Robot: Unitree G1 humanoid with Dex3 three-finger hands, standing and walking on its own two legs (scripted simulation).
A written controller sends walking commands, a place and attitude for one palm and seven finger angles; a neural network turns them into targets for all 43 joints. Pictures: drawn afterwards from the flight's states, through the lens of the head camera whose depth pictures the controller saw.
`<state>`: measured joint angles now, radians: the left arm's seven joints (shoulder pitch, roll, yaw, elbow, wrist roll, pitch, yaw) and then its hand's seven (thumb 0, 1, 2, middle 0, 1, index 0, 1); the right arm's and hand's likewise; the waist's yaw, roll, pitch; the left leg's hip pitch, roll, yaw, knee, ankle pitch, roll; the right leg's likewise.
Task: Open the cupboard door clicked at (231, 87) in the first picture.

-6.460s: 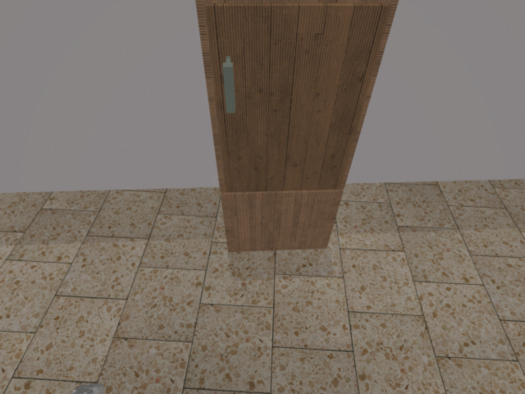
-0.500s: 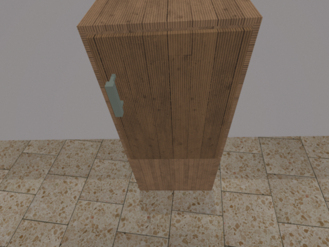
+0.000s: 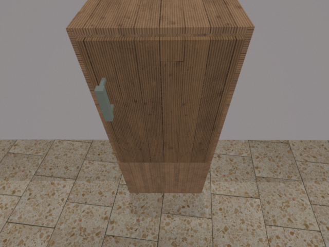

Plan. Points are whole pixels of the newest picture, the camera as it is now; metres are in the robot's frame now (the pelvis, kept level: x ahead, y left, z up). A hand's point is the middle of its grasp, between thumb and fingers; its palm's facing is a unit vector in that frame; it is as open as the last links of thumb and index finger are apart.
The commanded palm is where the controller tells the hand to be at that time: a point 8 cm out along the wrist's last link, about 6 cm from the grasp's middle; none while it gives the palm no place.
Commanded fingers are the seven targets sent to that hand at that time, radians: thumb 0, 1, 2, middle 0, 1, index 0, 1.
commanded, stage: look again from close up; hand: left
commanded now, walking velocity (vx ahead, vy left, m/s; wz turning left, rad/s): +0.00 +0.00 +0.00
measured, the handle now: (106, 99) +0.50 +0.20 +0.07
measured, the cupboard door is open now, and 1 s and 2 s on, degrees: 0 0 0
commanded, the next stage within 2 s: shuffle to correct the standing spot in 0.18 s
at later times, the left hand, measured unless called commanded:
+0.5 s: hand out of the picture +0.00 +0.14 -0.17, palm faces +0.04 -0.97 -0.23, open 7.3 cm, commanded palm none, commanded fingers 0.00 0.90 0.90 -0.20 -0.30 -0.20 -0.30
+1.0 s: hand out of the picture -0.01 +0.16 -0.17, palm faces +0.05 -0.98 -0.20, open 7.3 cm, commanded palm none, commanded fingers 0.00 0.90 0.90 -0.20 -0.30 -0.20 -0.30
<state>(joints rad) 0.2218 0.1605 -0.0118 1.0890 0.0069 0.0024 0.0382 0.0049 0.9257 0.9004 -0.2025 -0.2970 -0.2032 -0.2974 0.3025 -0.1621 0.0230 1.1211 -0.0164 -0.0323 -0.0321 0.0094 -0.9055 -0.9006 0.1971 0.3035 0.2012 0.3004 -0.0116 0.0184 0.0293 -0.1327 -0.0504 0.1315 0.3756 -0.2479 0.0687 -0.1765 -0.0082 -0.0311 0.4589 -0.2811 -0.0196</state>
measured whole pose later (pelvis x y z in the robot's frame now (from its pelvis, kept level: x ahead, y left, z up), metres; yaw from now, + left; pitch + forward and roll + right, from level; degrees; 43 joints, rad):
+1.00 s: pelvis -0.04 -0.02 +0.00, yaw +1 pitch -1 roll +1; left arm 0.24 0.18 0.01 1.07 0.01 0.00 0.02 0.01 0.91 0.90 -0.20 -0.30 -0.20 -0.30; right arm 0.33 -0.14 0.01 1.11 -0.02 -0.02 -0.02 0.01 -0.91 -0.90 0.20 0.30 0.20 0.30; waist 0.01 -0.02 0.01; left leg -0.17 0.02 0.03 0.42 -0.24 -0.01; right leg -0.22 0.02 -0.06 0.45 -0.22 -0.05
